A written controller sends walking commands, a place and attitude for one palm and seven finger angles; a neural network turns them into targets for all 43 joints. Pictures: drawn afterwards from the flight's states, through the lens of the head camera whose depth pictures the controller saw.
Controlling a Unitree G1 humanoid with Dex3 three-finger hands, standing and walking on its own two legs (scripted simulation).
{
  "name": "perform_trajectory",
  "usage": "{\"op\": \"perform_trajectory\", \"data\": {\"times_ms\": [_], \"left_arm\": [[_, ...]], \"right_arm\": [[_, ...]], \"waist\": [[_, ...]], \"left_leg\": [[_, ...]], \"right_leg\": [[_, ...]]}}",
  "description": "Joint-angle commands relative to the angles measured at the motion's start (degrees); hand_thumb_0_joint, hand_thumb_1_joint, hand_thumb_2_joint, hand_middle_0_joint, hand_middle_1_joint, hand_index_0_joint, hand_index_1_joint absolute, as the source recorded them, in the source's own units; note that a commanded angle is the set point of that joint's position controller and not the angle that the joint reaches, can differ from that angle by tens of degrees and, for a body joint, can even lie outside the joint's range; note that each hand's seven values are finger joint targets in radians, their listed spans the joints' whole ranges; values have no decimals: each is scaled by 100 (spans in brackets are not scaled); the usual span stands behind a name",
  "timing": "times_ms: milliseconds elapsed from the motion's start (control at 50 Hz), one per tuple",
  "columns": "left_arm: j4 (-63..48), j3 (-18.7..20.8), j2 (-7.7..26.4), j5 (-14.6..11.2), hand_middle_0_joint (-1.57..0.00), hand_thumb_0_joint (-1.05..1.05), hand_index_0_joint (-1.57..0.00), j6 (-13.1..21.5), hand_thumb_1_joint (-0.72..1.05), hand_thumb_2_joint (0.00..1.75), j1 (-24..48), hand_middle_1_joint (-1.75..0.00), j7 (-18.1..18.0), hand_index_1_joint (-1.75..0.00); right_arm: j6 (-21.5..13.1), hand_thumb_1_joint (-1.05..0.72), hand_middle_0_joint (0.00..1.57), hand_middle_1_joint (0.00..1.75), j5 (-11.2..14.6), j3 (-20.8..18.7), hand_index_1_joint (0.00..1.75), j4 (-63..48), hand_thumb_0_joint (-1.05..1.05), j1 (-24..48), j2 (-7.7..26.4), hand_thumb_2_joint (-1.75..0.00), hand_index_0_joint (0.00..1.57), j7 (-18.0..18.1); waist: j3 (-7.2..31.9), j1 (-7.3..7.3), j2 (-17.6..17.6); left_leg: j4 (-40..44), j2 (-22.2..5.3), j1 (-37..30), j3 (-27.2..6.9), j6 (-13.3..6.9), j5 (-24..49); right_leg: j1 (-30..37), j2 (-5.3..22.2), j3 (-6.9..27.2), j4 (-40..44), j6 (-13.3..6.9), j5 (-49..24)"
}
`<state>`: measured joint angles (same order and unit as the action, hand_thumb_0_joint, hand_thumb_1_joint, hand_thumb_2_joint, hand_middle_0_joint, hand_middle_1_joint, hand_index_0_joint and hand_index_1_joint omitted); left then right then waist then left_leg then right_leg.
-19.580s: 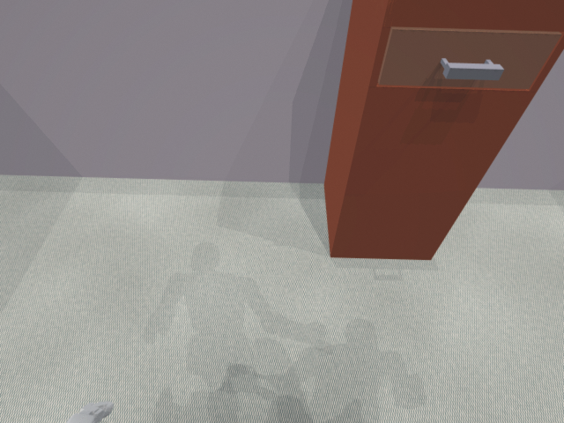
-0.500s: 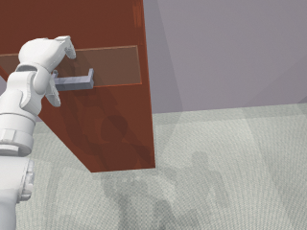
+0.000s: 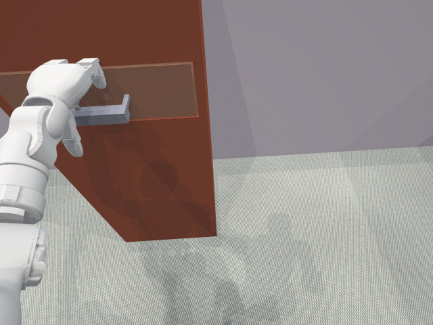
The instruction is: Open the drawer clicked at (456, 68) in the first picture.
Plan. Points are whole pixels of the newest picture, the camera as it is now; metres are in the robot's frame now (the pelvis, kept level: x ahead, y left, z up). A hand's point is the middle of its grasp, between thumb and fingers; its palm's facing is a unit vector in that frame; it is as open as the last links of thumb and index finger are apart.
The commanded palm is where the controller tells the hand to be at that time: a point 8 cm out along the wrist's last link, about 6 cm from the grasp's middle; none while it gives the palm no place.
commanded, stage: lower the fingers behind the handle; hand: left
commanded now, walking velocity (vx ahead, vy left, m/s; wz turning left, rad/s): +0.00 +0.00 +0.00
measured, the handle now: (98, 107) +0.50 +0.27 +0.11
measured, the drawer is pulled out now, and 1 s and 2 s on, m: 0.00 0.00 0.00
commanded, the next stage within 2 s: lift the fingers back up to retry in 1.24 s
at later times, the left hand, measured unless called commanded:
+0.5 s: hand (80, 118) +0.45 +0.28 +0.12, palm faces -0.05 +0.02 -1.00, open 13.7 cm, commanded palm +0.44 +0.28 +0.17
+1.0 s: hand (81, 121) +0.45 +0.29 +0.11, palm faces +0.00 +0.03 -1.00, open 13.8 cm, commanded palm +0.44 +0.28 +0.14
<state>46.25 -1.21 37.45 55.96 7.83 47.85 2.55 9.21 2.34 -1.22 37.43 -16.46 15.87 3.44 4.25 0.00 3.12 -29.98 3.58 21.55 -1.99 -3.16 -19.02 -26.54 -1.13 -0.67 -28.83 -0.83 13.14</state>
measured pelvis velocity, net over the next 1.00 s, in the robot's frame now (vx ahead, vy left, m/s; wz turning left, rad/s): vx -0.01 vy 0.00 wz -0.01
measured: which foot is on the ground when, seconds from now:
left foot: down 0.00-1.00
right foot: down 0.00-1.00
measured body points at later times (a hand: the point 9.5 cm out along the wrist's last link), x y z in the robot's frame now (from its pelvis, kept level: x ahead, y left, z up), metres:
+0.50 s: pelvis +0.00 -0.01 +0.00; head +0.06 -0.02 +0.44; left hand +0.45 +0.28 +0.18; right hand +0.09 -0.27 -0.13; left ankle -0.06 +0.08 -0.73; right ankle +0.00 -0.11 -0.73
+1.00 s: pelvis -0.01 +0.00 -0.01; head +0.06 -0.01 +0.43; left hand +0.45 +0.28 +0.17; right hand +0.05 -0.27 -0.14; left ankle -0.06 +0.08 -0.73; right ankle +0.00 -0.11 -0.73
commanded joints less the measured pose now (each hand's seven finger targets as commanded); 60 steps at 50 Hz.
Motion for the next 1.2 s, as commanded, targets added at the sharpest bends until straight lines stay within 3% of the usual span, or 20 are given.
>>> {"op": "perform_trajectory", "data": {"times_ms": [0,100,180,260,340,380,480,540,640,680,740,820,840,920,940,1000,1020,1080,1120,1180], "left_arm": [[-845,574,1560,-57,-30,0,-30,-32,-50,30,2396,-120,-252,-120],[-1034,716,1725,81,-30,0,-30,87,-50,30,2444,-120,-410,-120],[-806,461,1382,55,-30,0,-30,-18,-50,30,2305,-120,-456,-120],[-467,603,1605,98,-30,0,-30,-124,-50,30,2128,-120,-464,-120],[-184,407,1462,145,-30,0,-30,-177,-50,30,2162,-120,-442,-120],[-240,484,1535,191,-30,0,-30,-160,-50,30,1986,-120,-448,-120],[-163,414,1462,173,-30,0,-30,-116,-50,30,1963,-120,-417,-120],[-615,582,1634,156,-30,0,-30,202,-50,30,2404,-120,-536,-120],[-283,622,1544,152,-30,0,-30,173,-50,30,1795,-120,-645,-120],[-248,350,1210,156,-30,0,-30,132,-50,30,1833,-120,-686,-120],[-92,506,1396,184,-30,0,-30,61,-50,30,1726,-120,-756,-120],[148,226,1165,175,-30,0,-30,-77,-50,30,1944,-120,-778,-120],[190,378,1339,209,-30,0,-30,-97,-50,30,1867,-120,-790,-120],[-46,294,1213,172,-30,0,-30,-83,-50,30,1890,-120,-747,-120],[98,387,1303,194,-30,0,-30,-114,-50,30,1757,-120,-743,-120],[126,141,1060,189,-30,0,-30,-123,-50,30,1987,-120,-705,-120],[157,82,1054,191,-30,0,-30,-125,-50,30,2065,-120,-707,-120],[236,293,1332,206,-30,0,-30,-139,-50,30,2071,-120,-711,-120],[173,177,1156,177,-30,0,-30,-88,-50,30,2057,-120,-690,-120],[159,271,1215,173,-30,0,-30,-79,-50,30,1867,-120,-672,-120]], "right_arm": [[-148,-90,20,30,-8,-253,30,-553,0,-103,818,-90,20,51],[-163,-90,20,30,-45,-301,30,-534,0,-176,787,-90,20,50],[-157,-90,20,30,-27,-304,30,-486,0,-221,777,-90,20,23],[-131,-90,20,30,-18,-278,30,-486,0,-214,821,-90,20,46],[-129,-90,20,30,10,-241,30,-495,0,-216,831,-90,20,78],[-124,-90,20,30,-4,-240,30,-555,0,-216,818,-90,20,77],[-118,-90,20,30,12,-237,30,-626,0,-231,836,-90,20,103],[-168,-90,20,30,-18,-282,30,-636,0,-302,800,-90,20,141],[-184,-90,20,30,-45,-320,30,-569,0,-410,809,-90,20,106],[-180,-90,20,30,-43,-323,30,-550,0,-414,796,-90,20,71],[-164,-90,20,30,-35,-331,30,-514,0,-468,848,-90,20,54],[-194,-90,20,30,-1,-312,30,-492,0,-515,870,-90,20,54],[-190,-90,20,30,5,-312,30,-483,0,-541,882,-90,20,63],[-184,-90,20,30,-21,-326,30,-538,0,-559,832,-90,20,50],[-164,-90,20,30,-22,-319,30,-524,0,-560,845,-90,20,56],[-180,-90,20,30,13,-296,30,-533,0,-534,859,-90,20,60],[-190,-90,20,30,21,-279,30,-529,0,-533,856,-90,20,61],[-212,-90,20,30,18,-264,30,-528,0,-562,878,-90,20,93],[-223,-90,20,30,8,-277,30,-554,0,-590,843,-90,20,89],[-221,-90,20,30,-4,-282,30,-557,0,-596,847,-90,20,77]], "waist": [[1946,-120,-273],[2340,-74,81],[2102,-154,-4],[1985,-139,-226],[1692,-232,-346],[1907,-124,-183],[1702,-225,-390],[2069,-270,-165],[2093,-180,-81],[1945,-259,-53],[1864,-246,-219],[1565,-385,-354],[1698,-332,-400],[2112,-274,-157],[1960,-274,-212],[1642,-402,-389],[1536,-400,-255],[1599,-390,-355],[1777,-355,-280],[1854,-309,-323]], "left_leg": [[134,-196,-291,76,121,2728],[6,-188,-411,60,140,3013],[-30,-218,-367,73,149,2902],[-14,-184,-42,130,106,2534],[21,-185,185,131,87,2091],[-21,-169,154,160,88,2212],[-46,-175,338,178,63,1826],[-143,-163,193,120,34,1946],[-232,-180,230,160,87,2176],[-244,-206,186,132,106,2164],[-249,-202,334,142,92,2031],[-199,-207,495,128,69,1538],[-204,-203,518,109,73,1550],[-261,-205,246,122,85,1989],[-248,-214,310,129,93,1912],[-199,-230,392,80,78,1629],[-179,-218,440,86,78,1483],[-181,-214,522,74,64,1368],[-201,-209,406,66,71,1564],[-252,-207,403,110,72,1672]], "right_leg": [[1512,2,41,-5,-185,-1688],[1518,-12,73,-122,-200,-1781],[1255,-20,34,-127,-182,-1687],[1396,-3,60,-136,-168,-1682],[1226,8,47,-112,-161,-1396],[1327,6,73,-178,-178,-1485],[1170,10,89,-143,-147,-1249],[1177,2,134,-236,-154,-1293],[1057,-22,95,-312,-159,-1409],[804,-37,51,-314,-165,-1284],[834,-50,67,-302,-167,-1232],[588,-39,62,-228,-146,-834],[660,-38,57,-277,-156,-839],[833,-37,71,-335,-166,-1152],[789,-44,51,-324,-166,-1102],[560,-52,29,-242,-161,-831],[499,-41,42,-229,-158,-716],[559,-36,51,-257,-158,-668],[616,-36,49,-290,-167,-779],[695,-38,61,-312,-157,-937]]}}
